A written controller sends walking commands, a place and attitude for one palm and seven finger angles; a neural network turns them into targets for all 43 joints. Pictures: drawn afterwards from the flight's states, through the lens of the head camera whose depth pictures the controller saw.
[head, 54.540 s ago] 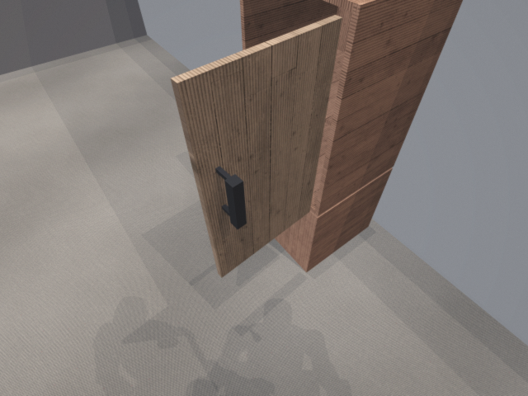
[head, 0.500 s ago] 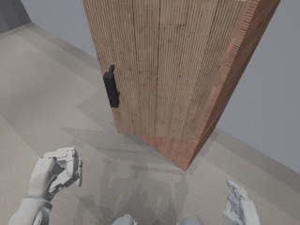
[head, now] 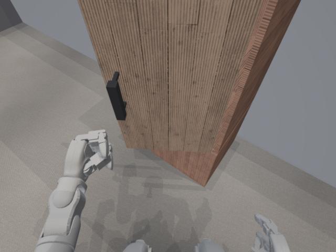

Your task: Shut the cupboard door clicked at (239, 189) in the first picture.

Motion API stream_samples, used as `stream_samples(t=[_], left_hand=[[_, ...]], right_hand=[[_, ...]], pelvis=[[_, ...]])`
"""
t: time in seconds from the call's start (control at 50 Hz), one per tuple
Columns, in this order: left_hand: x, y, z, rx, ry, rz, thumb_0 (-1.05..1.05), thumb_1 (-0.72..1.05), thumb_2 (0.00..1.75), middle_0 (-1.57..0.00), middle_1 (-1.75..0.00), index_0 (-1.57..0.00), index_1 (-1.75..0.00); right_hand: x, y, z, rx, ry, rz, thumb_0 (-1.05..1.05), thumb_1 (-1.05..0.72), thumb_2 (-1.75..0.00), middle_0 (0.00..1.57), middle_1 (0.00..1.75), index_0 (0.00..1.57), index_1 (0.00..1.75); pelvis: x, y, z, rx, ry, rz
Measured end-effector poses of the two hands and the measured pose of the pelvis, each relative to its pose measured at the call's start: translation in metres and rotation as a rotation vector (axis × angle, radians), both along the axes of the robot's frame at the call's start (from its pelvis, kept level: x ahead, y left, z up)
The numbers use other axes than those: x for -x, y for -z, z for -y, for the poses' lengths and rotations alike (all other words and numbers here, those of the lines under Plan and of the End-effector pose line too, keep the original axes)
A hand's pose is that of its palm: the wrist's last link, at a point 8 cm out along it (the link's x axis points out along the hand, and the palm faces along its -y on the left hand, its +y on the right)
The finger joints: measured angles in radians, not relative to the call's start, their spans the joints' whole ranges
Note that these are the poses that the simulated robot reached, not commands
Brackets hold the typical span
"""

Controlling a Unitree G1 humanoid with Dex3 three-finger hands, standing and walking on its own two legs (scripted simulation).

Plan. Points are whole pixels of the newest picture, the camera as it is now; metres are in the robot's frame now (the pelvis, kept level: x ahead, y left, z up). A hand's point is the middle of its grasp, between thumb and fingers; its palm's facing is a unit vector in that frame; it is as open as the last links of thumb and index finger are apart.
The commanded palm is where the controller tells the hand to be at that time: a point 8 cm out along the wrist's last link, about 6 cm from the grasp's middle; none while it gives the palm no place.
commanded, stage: bring the fist close to the handle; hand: left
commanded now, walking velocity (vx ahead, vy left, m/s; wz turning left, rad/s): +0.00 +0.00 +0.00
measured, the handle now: (119, 96) +0.51 +0.16 +0.06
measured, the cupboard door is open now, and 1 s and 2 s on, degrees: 32 32 18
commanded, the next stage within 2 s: push the door shut along its arc in 0.82 s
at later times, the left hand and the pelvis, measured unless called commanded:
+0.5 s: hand (126, 123) +0.41 +0.12 +0.06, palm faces -0.05 -1.00 -0.02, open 3.1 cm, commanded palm +0.38 +0.18 +0.06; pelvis +0.00 +0.00 +0.00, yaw -1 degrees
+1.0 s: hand (123, 126) +0.40 +0.12 +0.06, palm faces -0.05 -1.00 -0.02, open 3.1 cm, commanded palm +0.39 +0.18 +0.06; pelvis -0.01 +0.00 +0.00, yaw -1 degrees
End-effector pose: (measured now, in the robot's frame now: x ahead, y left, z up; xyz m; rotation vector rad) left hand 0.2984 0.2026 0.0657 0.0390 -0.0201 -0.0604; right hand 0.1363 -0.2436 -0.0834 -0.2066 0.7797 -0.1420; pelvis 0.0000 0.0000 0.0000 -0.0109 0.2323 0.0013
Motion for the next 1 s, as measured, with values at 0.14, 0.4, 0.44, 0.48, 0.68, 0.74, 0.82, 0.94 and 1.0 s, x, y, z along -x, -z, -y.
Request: stream_samples(t=[0.14, 0.4, 0.44, 0.48, 0.68, 0.74, 0.82, 0.94, 1.0], left_hand=[[-0.028, 0.002, 0.007, 0.005, -0.006, -0.003, 0.01, 0.90, 0.90, -1.30, -1.49, -1.30, -1.50], [-0.079, 0.000, 0.020, 0.018, -0.003, -0.007, 0.01, 0.90, 0.90, -1.30, -1.50, -1.30, -1.50], [-0.086, 0.001, 0.024, 0.020, -0.005, -0.010, 0.01, 0.90, 0.90, -1.30, -1.50, -1.30, -1.50], [-0.092, 0.001, 0.026, 0.023, -0.010, -0.010, 0.01, 0.90, 0.90, -1.30, -1.49, -1.30, -1.50], [-0.090, 0.001, 0.021, 0.016, -0.032, -0.003, 0.01, 0.90, 0.90, -1.30, -1.49, -1.29, -1.50], [-0.084, 0.000, 0.018, 0.020, -0.034, 0.004, 0.01, 0.90, 0.90, -1.30, -1.49, -1.29, -1.50], [-0.080, 0.001, 0.016, 0.021, -0.030, 0.007, 0.01, 0.90, 0.90, -1.30, -1.49, -1.30, -1.50], [-0.078, -0.001, 0.022, 0.027, -0.012, 0.016, 0.01, 0.90, 0.90, -1.30, -1.50, -1.30, -1.50], [-0.082, 0.001, 0.023, 0.023, -0.008, 0.004, 0.01, 0.90, 0.90, -1.30, -1.50, -1.30, -1.50]], right_hand=[[0.008, 0.006, 0.005, 0.001, 0.019, -0.054, 0.01, -0.91, -0.90, 0.20, 0.30, 0.21, 0.30], [0.034, 0.016, 0.014, 0.001, 0.062, -0.162, 0.01, -0.91, -0.90, 0.20, 0.30, 0.21, 0.30], [0.040, 0.018, 0.015, 0.001, 0.070, -0.181, 0.01, -0.91, -0.90, 0.20, 0.30, 0.21, 0.30], [0.046, 0.019, 0.016, -0.001, 0.081, -0.200, 0.01, -0.91, -0.90, 0.20, 0.30, 0.21, 0.30], [0.071, 0.021, 0.016, -0.023, 0.122, -0.269, 0.01, -0.91, -0.90, 0.20, 0.30, 0.21, 0.30], [0.072, 0.020, 0.016, -0.021, 0.120, -0.275, 0.01, -0.91, -0.90, 0.20, 0.30, 0.21, 0.30], [0.069, 0.019, 0.016, -0.011, 0.113, -0.266, 0.01, -0.91, -0.90, 0.20, 0.30, 0.21, 0.30], [0.057, 0.017, 0.015, -0.002, 0.095, -0.227, 0.01, -0.91, -0.90, 0.20, 0.30, 0.21, 0.30], [0.052, 0.016, 0.014, 0.003, 0.085, -0.212, 0.01, -0.91, -0.90, 0.20, 0.30, 0.21, 0.30]], pelvis=[[0.001, 0.000, 0.003, -0.006, 0.005, -0.007], [0.000, -0.001, 0.005, -0.007, 0.009, -0.034], [0.001, 0.000, 0.005, -0.008, 0.012, -0.040], [0.001, 0.000, 0.005, -0.010, 0.016, -0.044], [0.000, -0.003, 0.005, -0.015, 0.033, -0.045], [0.001, -0.004, 0.005, -0.014, 0.031, -0.040], [0.003, -0.004, 0.004, -0.011, 0.025, -0.033], [0.007, -0.003, 0.002, -0.008, 0.019, -0.028], [0.009, -0.002, 0.002, -0.008, 0.017, -0.027]])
